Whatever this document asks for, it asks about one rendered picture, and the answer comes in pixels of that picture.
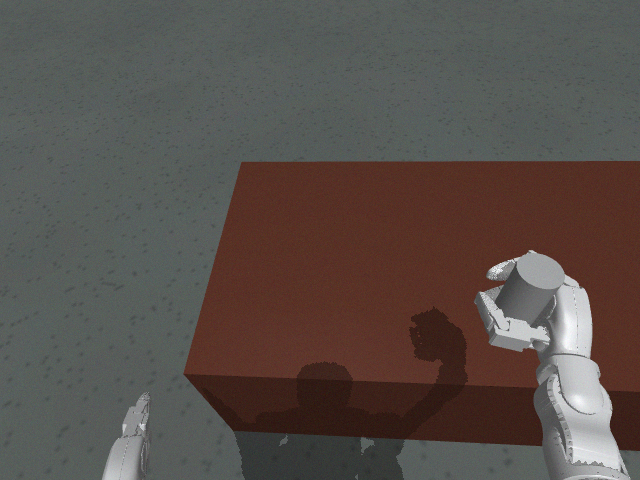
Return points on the can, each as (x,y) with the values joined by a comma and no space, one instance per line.
(531,284)

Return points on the right robot hand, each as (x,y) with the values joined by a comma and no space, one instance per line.
(563,326)

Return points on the left robot hand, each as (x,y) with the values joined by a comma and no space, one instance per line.
(129,456)

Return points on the right robot arm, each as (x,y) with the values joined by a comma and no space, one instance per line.
(575,412)

